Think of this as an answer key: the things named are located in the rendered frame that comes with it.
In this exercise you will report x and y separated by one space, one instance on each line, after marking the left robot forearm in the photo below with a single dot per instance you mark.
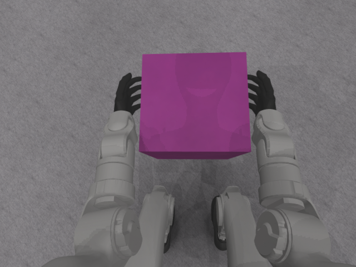
113 184

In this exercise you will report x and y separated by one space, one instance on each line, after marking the carton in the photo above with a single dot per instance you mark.
194 106

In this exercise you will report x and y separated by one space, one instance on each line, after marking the left robot upper arm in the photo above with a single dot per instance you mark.
103 238

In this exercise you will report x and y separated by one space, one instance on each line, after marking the robot left thigh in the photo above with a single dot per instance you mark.
156 215

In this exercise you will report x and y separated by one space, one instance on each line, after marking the robot left hand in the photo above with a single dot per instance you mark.
123 100

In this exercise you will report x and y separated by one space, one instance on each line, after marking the robot right hand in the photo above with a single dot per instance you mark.
265 98

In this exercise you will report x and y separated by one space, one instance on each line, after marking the left robot foot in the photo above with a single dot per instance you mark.
167 244

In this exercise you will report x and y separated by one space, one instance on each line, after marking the right robot forearm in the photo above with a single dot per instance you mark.
280 180

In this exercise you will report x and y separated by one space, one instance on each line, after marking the right robot upper arm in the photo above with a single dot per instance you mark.
293 239

